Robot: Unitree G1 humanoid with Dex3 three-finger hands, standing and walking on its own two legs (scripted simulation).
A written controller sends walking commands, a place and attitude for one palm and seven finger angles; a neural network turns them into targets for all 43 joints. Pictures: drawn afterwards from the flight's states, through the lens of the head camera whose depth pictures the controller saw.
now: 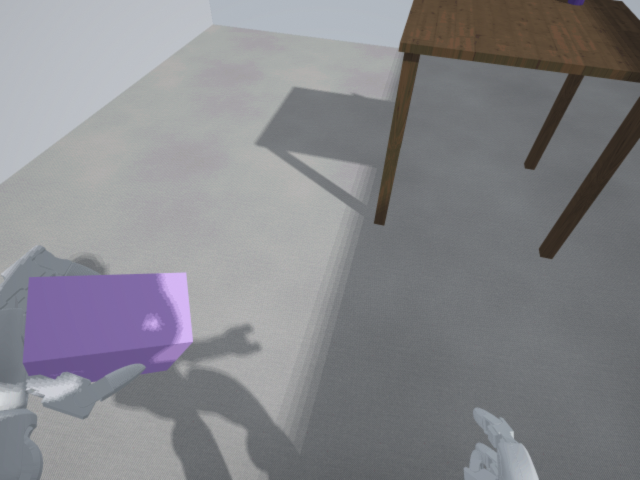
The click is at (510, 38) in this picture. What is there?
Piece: table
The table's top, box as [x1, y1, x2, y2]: [398, 0, 639, 82]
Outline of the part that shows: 398,51 639,82 639,20 621,1 615,0 585,0 582,5 572,5 569,4 567,0 413,0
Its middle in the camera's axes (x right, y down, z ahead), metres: +0.73 -0.77 +1.39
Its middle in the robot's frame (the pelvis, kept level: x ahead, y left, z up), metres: +1.60 -0.63 +0.01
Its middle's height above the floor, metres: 0.79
